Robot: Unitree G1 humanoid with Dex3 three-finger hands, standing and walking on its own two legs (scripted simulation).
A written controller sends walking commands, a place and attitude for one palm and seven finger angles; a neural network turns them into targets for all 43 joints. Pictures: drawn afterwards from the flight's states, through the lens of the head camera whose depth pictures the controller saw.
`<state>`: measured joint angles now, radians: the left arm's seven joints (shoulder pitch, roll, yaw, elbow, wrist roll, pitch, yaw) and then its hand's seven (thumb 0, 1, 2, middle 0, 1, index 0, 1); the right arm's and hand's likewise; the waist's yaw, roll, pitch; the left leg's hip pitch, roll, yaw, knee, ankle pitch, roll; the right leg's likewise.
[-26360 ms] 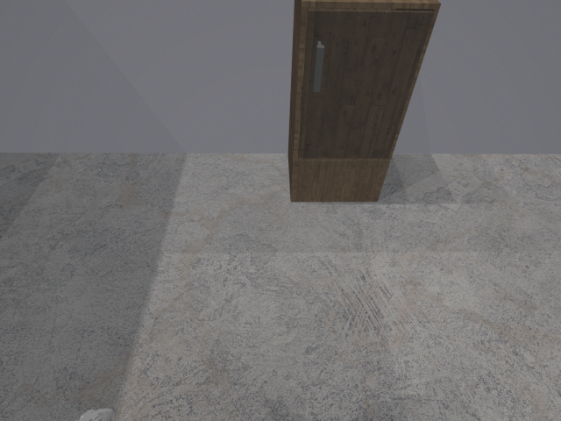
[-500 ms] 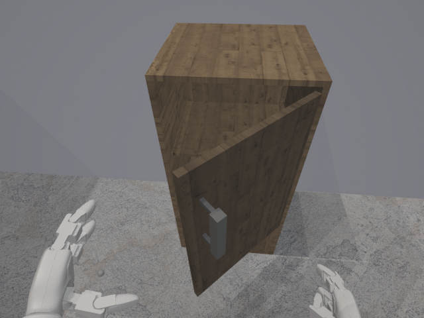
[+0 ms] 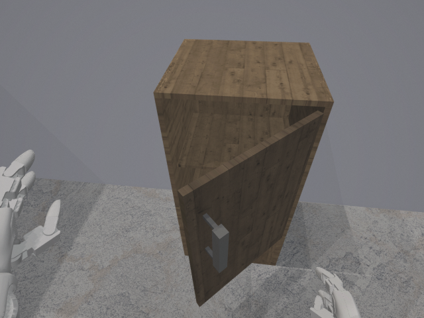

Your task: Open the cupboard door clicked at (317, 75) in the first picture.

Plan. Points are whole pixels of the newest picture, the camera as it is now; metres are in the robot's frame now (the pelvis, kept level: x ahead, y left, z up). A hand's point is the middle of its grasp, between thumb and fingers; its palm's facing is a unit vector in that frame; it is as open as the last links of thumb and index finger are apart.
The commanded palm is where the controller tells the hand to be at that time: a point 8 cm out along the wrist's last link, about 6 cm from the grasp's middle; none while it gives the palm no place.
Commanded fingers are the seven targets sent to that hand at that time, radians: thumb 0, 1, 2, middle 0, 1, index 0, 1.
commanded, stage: draw the hand back to the body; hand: left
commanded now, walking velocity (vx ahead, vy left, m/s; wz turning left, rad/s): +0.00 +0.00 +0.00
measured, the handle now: (214, 243) +0.29 +0.04 -0.04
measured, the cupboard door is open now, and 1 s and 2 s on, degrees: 45 45 45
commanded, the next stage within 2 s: step back with the hand held close in 0.36 s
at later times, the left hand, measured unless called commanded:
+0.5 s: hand (64, 231) +0.18 +0.24 +0.16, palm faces +0.44 -0.81 -0.39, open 7.5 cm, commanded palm +0.13 +0.27 +0.18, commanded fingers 0.00 0.90 0.90 -0.20 -0.30 -0.20 -0.30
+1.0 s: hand (41, 248) +0.15 +0.25 +0.16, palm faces +0.33 -0.80 -0.50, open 7.4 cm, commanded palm +0.10 +0.30 +0.18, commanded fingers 0.00 0.90 0.90 -0.20 -0.30 -0.20 -0.30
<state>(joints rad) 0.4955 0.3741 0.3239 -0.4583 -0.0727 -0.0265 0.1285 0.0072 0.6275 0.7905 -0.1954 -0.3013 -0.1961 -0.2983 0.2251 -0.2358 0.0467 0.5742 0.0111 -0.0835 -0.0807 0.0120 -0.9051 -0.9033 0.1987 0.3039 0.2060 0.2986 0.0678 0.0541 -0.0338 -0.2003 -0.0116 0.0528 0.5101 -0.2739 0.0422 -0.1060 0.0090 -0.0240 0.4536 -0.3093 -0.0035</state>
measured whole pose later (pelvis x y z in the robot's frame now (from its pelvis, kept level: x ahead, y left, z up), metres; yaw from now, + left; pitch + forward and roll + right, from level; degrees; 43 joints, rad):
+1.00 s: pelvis -0.06 +0.00 +0.00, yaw -3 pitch -1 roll -1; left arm 0.58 0.44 0.41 -0.50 -0.06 -0.15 0.13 0.01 0.89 0.90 -0.21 -0.30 -0.21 -0.30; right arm 0.17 -0.24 -0.01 0.54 0.01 0.03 -0.08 0.01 -0.91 -0.90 0.20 0.30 0.20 0.30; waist 0.00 0.02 0.02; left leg -0.29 0.02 0.10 0.46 -0.16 0.05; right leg -0.22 0.03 0.02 0.43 -0.19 0.00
